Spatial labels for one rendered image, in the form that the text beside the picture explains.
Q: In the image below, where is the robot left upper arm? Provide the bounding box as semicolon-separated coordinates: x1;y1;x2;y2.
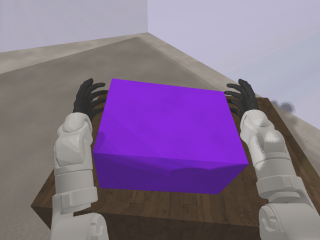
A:
51;212;109;240

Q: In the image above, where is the right robot forearm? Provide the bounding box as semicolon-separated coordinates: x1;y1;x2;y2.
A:
240;109;320;219

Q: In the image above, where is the robot left hand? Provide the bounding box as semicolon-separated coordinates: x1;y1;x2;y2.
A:
73;78;108;123

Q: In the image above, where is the left robot forearm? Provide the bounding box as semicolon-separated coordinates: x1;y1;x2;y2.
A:
50;112;98;240

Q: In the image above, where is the robot right upper arm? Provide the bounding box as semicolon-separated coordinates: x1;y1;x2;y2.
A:
259;203;320;240

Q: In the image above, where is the carton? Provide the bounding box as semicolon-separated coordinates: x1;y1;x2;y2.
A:
93;78;249;195

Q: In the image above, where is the pedestal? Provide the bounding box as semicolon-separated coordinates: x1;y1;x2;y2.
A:
31;90;320;240

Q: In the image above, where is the robot right hand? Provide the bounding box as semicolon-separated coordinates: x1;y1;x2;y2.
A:
224;79;259;121

